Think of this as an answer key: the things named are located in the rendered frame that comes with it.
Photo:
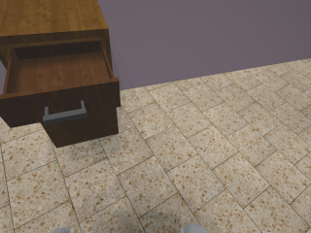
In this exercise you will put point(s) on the handle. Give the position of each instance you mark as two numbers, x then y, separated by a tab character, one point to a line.
64	116

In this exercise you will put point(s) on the cabinet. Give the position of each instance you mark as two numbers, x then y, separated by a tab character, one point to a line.
26	23

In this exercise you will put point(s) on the right robot thigh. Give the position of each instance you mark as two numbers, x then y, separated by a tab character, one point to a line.
193	228

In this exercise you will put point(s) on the drawer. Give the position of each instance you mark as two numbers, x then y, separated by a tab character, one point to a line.
58	76

